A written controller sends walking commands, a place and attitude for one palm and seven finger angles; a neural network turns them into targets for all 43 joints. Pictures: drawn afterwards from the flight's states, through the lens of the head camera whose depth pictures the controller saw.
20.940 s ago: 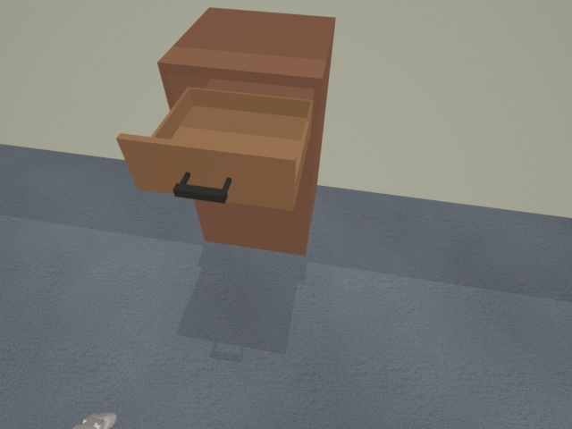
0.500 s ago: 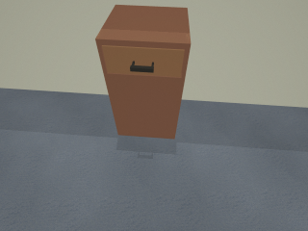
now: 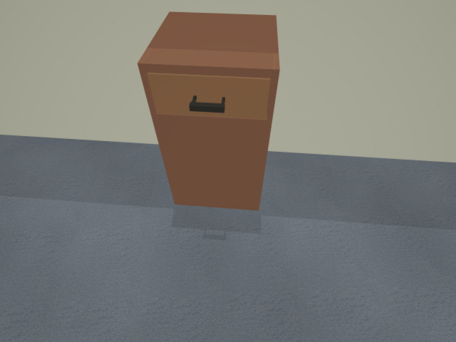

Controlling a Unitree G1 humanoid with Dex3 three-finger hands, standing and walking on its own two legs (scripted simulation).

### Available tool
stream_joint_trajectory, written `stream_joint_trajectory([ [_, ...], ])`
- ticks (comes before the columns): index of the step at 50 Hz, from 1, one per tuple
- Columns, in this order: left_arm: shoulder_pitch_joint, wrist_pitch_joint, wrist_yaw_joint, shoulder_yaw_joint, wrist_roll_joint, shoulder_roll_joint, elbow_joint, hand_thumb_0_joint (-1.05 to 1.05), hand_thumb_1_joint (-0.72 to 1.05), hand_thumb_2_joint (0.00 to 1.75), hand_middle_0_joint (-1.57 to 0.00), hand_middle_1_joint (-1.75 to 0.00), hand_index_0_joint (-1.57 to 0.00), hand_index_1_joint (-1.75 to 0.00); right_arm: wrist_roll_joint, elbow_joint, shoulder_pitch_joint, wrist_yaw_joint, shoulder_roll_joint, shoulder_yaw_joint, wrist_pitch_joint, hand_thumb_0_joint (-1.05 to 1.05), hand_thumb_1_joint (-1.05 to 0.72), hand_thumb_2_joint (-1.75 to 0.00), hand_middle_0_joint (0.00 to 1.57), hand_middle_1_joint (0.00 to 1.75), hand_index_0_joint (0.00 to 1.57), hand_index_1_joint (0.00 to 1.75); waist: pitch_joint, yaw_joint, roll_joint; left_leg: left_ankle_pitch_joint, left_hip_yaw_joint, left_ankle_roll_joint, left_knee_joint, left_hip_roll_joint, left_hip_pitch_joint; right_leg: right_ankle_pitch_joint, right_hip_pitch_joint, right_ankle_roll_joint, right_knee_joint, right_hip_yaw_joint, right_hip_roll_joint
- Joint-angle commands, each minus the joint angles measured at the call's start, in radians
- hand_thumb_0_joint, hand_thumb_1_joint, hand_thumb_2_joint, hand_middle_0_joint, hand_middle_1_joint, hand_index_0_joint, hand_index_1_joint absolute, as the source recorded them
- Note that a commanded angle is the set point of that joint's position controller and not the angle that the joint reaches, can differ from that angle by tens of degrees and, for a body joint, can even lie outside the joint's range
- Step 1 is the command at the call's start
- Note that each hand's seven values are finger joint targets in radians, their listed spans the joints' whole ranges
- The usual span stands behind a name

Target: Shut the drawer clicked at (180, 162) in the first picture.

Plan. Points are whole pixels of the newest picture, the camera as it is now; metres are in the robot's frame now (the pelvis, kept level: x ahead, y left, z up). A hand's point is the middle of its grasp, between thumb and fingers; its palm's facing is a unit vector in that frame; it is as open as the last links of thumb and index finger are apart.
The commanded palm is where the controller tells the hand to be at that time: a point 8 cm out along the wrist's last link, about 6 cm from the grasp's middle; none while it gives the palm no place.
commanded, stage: look to check the result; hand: left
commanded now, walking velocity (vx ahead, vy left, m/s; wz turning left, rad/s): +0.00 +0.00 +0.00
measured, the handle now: (208, 103) +0.84 +0.12 -0.08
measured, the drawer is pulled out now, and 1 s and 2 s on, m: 0.00 0.00 0.00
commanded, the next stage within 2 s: stand and wait in 0.08 s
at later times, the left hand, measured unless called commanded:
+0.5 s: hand out of the picture -0.01 +0.14 -0.17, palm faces +0.06 -0.98 -0.18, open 7.3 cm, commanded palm none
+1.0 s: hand out of the picture -0.01 +0.14 -0.17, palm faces +0.05 -0.98 -0.19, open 7.3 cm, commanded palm none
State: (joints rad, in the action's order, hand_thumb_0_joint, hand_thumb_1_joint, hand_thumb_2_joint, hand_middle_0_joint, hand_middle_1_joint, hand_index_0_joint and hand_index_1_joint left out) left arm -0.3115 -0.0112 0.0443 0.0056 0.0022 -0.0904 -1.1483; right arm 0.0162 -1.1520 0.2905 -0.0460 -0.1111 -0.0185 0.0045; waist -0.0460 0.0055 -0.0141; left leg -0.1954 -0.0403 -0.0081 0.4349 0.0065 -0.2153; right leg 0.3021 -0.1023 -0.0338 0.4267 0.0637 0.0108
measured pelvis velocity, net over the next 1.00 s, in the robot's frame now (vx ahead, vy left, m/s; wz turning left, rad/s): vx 0.01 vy -0.02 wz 0.00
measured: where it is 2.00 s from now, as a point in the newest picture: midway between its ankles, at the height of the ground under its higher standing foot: outside the picture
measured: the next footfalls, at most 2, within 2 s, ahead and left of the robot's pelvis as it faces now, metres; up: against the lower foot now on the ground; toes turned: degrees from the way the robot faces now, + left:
none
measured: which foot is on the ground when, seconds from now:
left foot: down 0.00-1.00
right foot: down 0.00-1.00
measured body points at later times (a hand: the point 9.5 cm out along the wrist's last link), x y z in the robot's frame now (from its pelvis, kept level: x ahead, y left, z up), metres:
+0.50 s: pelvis +0.01 -0.02 +0.00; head +0.02 -0.03 +0.45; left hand -0.02 +0.19 -0.16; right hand -0.02 -0.22 -0.17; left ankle +0.02 +0.12 -0.74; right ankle -0.04 -0.09 -0.74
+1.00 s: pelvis +0.01 -0.02 +0.00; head +0.02 -0.03 +0.45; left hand -0.01 +0.20 -0.16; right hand -0.01 -0.23 -0.17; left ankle +0.02 +0.12 -0.74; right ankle -0.04 -0.09 -0.74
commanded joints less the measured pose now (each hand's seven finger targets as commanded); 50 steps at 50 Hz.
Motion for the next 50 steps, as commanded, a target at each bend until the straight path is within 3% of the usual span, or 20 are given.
stream_joint_trajectory([
  [1, -0.099, -0.006, 0.003, 0.02, 0.003, -0.088, 0.005, 0.0, 0.9, 0.9, -0.2, -0.3, -0.2, -0.3, -0.003, 0.008, 0.091, -0.008, -0.066, -0.005, 0.004, 0.0, -0.9, -0.9, 0.2, 0.3, 0.2, 0.3, -0.046, 0.002, 0.017, 0.161, 0.084, -0.036, -0.056, 0.093, 0.055, -0.152, -0.104, -0.016, -0.108, -0.088, -0.106],
  [23, -0.107, -0.011, 0.008, 0.025, 0.003, -0.1, 0.012, 0.0, 0.9, 0.9, -0.2, -0.3, -0.2, -0.3, -0.005, 0.008, 0.09, -0.011, -0.076, -0.008, -0.001, 0.0, -0.9, -0.9, 0.2, 0.3, 0.2, 0.3, -0.046, 0.0, 0.034, 0.174, 0.06, -0.022, -0.035, 0.092, 0.065, -0.278, -0.071, -0.007, -0.119, -0.097, -0.108],
  [50, -0.067, -0.012, 0.001, 0.031, 0.002, -0.137, 0.022, 0.0, 0.9, 0.9, -0.2, -0.3, -0.2, -0.3, -0.004, 0.017, 0.062, -0.011, -0.114, -0.011, 0.002, 0.0, -0.9, -0.9, 0.2, 0.3, 0.2, 0.3, -0.052, 0.002, 0.021, 0.151, 0.068, -0.02, -0.05, 0.098, 0.07, -0.234, -0.073, -0.012, -0.137, -0.101, -0.11],
])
